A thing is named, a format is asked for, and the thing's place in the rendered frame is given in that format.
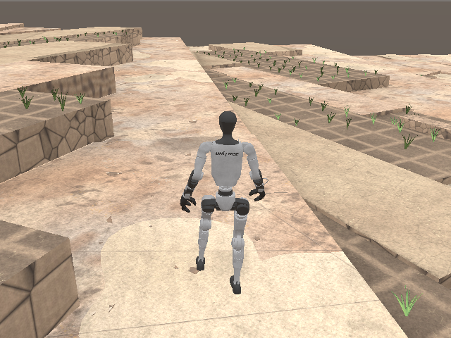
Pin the left robot hand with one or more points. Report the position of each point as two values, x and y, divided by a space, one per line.
184 202

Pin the right robot hand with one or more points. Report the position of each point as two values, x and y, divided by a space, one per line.
260 197

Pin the right robot forearm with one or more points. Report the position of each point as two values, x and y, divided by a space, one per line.
259 183

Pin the left robot forearm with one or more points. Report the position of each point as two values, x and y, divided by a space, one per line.
190 187

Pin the left robot upper arm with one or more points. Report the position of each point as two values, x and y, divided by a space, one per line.
200 160

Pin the left robot foot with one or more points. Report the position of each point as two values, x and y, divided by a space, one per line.
200 264

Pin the right robot upper arm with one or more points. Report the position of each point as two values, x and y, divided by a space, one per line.
248 149

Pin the robot left shin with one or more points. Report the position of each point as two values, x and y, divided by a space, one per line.
202 241

